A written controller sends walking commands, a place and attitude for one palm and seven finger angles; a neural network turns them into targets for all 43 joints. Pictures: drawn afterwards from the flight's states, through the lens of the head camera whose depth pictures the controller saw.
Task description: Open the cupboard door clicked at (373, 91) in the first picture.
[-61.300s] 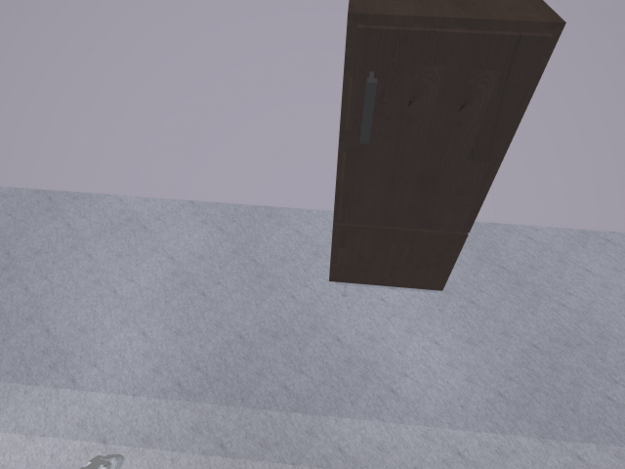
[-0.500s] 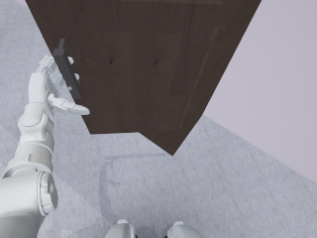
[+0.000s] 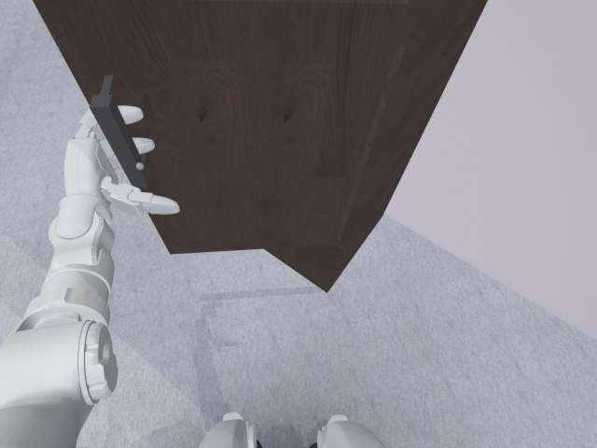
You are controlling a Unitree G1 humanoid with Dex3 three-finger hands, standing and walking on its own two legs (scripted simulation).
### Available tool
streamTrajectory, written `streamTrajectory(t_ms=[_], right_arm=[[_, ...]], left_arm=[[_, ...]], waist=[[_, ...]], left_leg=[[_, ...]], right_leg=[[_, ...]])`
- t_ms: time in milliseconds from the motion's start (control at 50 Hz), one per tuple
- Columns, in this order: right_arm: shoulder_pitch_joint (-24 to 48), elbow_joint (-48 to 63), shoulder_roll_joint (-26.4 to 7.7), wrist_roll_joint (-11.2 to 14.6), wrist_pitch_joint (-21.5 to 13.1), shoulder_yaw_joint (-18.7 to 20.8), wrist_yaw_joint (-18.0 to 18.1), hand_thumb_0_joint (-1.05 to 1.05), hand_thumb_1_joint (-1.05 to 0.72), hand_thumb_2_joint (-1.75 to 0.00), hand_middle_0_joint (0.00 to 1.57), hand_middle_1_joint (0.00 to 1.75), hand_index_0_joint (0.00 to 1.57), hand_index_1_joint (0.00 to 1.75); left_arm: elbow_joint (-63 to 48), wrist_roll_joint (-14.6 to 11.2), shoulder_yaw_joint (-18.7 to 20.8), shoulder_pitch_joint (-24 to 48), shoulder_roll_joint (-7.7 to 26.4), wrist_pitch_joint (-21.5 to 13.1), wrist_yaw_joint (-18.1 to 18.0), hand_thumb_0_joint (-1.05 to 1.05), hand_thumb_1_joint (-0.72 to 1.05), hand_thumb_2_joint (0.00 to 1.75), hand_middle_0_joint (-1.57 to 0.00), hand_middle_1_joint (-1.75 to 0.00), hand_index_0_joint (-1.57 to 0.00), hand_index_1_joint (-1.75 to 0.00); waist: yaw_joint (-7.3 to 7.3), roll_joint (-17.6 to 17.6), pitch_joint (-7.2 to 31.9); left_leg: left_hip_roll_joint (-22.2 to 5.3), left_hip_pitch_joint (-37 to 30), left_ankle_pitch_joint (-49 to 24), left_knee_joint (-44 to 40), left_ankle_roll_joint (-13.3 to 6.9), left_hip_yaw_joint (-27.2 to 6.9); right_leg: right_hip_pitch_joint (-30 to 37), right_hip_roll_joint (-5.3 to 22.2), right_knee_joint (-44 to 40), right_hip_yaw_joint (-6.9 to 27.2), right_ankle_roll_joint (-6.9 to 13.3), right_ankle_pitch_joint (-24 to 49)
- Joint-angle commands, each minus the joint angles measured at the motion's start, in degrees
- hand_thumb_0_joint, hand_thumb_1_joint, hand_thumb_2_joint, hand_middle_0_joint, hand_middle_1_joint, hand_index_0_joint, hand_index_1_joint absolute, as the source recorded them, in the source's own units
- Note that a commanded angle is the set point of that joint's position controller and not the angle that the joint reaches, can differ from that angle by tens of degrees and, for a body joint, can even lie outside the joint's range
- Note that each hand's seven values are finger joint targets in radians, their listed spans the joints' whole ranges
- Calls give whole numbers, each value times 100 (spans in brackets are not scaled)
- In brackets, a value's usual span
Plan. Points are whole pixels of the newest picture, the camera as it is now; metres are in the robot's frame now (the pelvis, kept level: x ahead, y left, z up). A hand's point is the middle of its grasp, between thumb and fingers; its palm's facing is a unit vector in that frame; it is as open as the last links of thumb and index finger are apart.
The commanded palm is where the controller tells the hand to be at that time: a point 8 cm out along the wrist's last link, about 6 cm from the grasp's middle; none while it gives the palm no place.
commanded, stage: slide the fingers in behind the handle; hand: left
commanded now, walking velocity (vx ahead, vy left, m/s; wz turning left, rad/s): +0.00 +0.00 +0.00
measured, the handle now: (126, 136) +0.53 +0.22 +0.07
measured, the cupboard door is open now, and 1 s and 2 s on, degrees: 41 42 80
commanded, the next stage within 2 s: close the thumb around the handle in 0.14 s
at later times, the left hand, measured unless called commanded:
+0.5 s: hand (141, 162) +0.48 +0.19 +0.07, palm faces +0.04 -1.00 -0.01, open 12.1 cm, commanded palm +0.45 +0.24 +0.08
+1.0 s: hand (136, 168) +0.47 +0.20 +0.08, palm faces +0.04 -1.00 +0.00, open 5.8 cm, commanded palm +0.44 +0.24 +0.08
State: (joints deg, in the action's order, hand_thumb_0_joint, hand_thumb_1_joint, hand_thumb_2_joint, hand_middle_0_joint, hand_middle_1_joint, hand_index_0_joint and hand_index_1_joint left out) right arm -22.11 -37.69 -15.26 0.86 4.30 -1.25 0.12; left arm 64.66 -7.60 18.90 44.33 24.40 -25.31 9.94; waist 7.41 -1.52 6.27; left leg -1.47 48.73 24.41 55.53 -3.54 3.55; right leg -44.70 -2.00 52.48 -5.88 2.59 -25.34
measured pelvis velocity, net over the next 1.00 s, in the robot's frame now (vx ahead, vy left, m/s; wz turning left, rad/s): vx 0.01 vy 0.01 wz -0.01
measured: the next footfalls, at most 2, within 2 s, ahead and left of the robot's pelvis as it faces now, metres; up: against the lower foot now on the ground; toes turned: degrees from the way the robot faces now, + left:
none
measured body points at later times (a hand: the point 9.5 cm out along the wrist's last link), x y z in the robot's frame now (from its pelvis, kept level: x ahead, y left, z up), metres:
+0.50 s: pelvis +0.01 +0.00 +0.00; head +0.11 +0.01 +0.44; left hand +0.47 +0.25 +0.07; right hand +0.02 -0.27 -0.11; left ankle +0.02 +0.08 -0.68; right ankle +0.00 -0.10 -0.68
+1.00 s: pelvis +0.01 +0.01 +0.00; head +0.09 +0.02 +0.44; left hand +0.46 +0.25 +0.08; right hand +0.04 -0.26 -0.11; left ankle +0.02 +0.08 -0.68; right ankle +0.00 -0.10 -0.68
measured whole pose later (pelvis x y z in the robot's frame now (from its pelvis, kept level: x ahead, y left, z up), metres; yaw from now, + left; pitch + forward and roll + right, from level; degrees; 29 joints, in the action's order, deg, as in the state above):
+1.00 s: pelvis +0.01 +0.01 +0.00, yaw -1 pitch +17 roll -3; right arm -20.8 -35.8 -15.2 1.2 4.7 -1.4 0.4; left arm 62.0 -8.2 19.7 41.2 23.6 -24.7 12.0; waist 7.2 -1.3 6.9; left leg -1.6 47.0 24.9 54.9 -3.9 4.2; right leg -43.2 -2.3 51.6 -5.0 2.1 -25.3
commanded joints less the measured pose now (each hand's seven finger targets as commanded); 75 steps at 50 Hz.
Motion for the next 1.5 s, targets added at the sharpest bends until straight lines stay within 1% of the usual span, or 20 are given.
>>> streamTrajectory(t_ms=[0,20,60,120,160,220,300,380,600,720,820,880,980,1020,1180,1300,1380,1400,1420,1480], right_arm=[[-688,365,-996,13,-163,334,57,0,-90,-90,20,30,20,30],[-704,357,-1032,15,-156,352,70,0,-90,-90,20,30,20,30],[-665,387,-1004,26,-165,324,79,0,-90,-90,20,30,20,30],[-697,412,-1015,26,-165,329,79,0,-90,-90,20,30,20,30],[-655,415,-1002,40,-163,312,79,0,-90,-90,20,30,20,30],[-715,421,-1039,32,-156,314,100,0,-90,-90,20,30,20,30],[-702,494,-1009,32,-142,307,86,0,-90,-90,20,30,20,30],[-696,525,-998,43,-117,310,96,0,-90,-90,20,30,20,30],[-683,569,-986,50,-87,358,70,0,-90,-90,20,30,20,30],[-598,589,-973,65,-60,338,67,0,-90,-90,20,30,20,30],[-569,591,-953,50,-81,350,83,0,-90,-90,20,30,20,30],[-587,563,-993,35,-84,347,69,0,-90,-90,20,30,20,30],[-568,531,-1024,28,-102,338,99,0,-90,-90,20,30,20,30],[-538,534,-989,34,-119,321,99,0,-90,-90,20,30,20,30],[-402,852,-978,70,-96,353,39,0,-90,-90,20,30,20,30],[-92,1208,-869,176,-156,394,-24,0,-90,-90,20,30,20,30],[180,1411,-815,203,-300,402,-66,0,-90,-90,20,30,20,30],[512,1451,-636,159,-367,379,-65,0,-90,-90,20,30,20,30],[586,1502,-600,131,-445,348,-99,0,-90,-90,20,30,20,30],[686,1476,-586,-17,-506,353,-171,0,-90,-90,20,30,20,30]], left_arm=[[-1220,-23,-152,2751,951,-366,149,0,-50,30,-30,-120,-30,-120],[-1151,-15,49,2679,1199,-354,156,0,-50,30,-30,-120,-30,-120],[-1202,-34,-57,2804,1124,-315,183,0,-50,30,-30,-120,-30,-120],[-1146,-55,109,2584,1268,-311,219,0,-50,30,-30,-120,-30,-120],[-1115,-59,-71,2747,1124,-269,241,0,-50,30,-30,-120,-30,-120],[-1079,-55,178,2682,1451,-232,263,0,-50,30,-30,-120,-30,-120],[-1376,-107,255,2532,1508,-252,332,0,-28,40,-32,-122,-32,-122],[-1285,-150,270,2431,1465,-202,331,0,-5,49,-33,-125,-33,-125],[-1743,-182,350,2066,1454,-292,311,0,56,76,-38,-131,-38,-131],[-1546,-218,261,1815,1295,-238,324,0,90,90,-40,-135,-40,-135],[-1752,-188,225,1963,1251,-312,307,0,90,90,-40,-135,-40,-135],[-1636,-225,278,1933,1260,-344,228,0,90,90,-40,-135,-40,-135],[-1387,-96,284,2269,1378,-360,181,0,90,90,-40,-135,-40,-135],[-1357,-71,63,2429,1146,-357,192,0,90,90,-40,-135,-40,-135],[-1856,-292,115,895,923,-241,286,0,90,90,-40,-135,-40,-135],[-3351,-545,-178,-830,376,-18,245,0,90,90,-40,-135,-40,-135],[-4337,-687,-270,-2389,56,158,63,0,90,90,-40,-135,-40,-135],[-4846,-1067,499,-2380,-78,209,-752,0,90,90,-40,-135,-40,-135],[-5115,-877,-84,-2764,-591,284,-1142,0,90,90,-40,-135,-40,-135],[-5690,-496,-38,-3715,-663,360,-2079,0,90,90,-40,-135,-40,-135]], waist=[[244,-433,2237],[193,-294,2234],[254,-353,2197],[143,-416,2339],[257,-390,2131],[188,-389,2262],[91,-577,2567],[134,-355,2272],[-25,-582,2562],[22,-233,2158],[-38,-671,2392],[-15,-326,2236],[69,-348,2076],[117,-450,2084],[-242,-312,2322],[-501,-150,2233],[-644,18,1776],[-1160,140,1725],[-958,-156,1571],[-1037,429,1507]], left_leg=[[3,-2303,-1899,-574,144,-761],[-4,-2171,-1798,-567,140,-753],[30,-2029,-1718,-555,107,-694],[33,-2105,-1887,-532,123,-705],[28,-1996,-1698,-538,110,-691],[39,-1927,-1830,-504,98,-668],[37,-2096,-2199,-476,114,-636],[43,-1882,-2056,-489,81,-602],[3,-2397,-2630,-549,145,-628],[22,-2080,-2327,-611,125,-589],[4,-2470,-2505,-599,175,-643],[-16,-2404,-2442,-625,178,-717],[10,-2186,-1972,-610,157,-703],[-6,-2274,-1939,-647,184,-748],[20,-2313,-2196,-740,174,-626],[16,-2353,-2492,-945,165,-494],[25,-2259,-2494,-1065,161,-422],[73,-1976,-2330,-1175,214,-363],[72,-2103,-2294,-1228,257,-357],[48,-2028,-2349,-1192,278,-402]], right_leg=[[213,-119,-677,448,-129,1603],[280,-119,-676,465,-135,1548],[372,-98,-701,516,-154,1593],[429,-113,-659,502,-134,1698],[315,-107,-699,509,-154,1565],[491,-105,-669,542,-151,1740],[676,-112,-595,537,-144,2076],[721,-120,-651,547,-162,2060],[738,-147,-619,477,-137,2332],[784,-143,-688,473,-157,2220],[598,-132,-647,453,-121,2124],[542,-157,-650,399,-111,1982],[401,-131,-664,449,-119,1686],[260,-127,-655,419,-126,1586],[747,-156,-678,380,-93,1854],[1295,-133,-789,355,-103,2236],[1470,-126,-875,319,-111,2281],[1623,-113,-926,253,-114,2140],[1574,-110,-886,232,-121,2068],[1719,-87,-805,188,-122,2122]])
